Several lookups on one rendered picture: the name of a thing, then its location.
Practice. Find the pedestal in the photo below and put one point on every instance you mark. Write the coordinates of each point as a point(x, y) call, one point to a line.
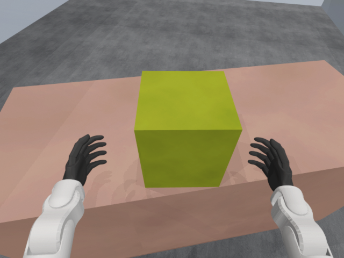
point(300, 105)

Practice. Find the left robot forearm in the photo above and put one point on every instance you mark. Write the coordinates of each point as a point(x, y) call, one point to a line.
point(51, 235)

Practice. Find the robot right hand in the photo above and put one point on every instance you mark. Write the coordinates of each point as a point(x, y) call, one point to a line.
point(276, 167)

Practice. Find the carton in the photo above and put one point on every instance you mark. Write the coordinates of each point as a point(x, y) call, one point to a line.
point(186, 128)

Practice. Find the robot left hand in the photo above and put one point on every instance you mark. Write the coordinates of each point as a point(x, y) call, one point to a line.
point(78, 165)

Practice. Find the right robot forearm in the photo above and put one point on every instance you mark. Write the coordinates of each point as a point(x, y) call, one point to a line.
point(302, 236)

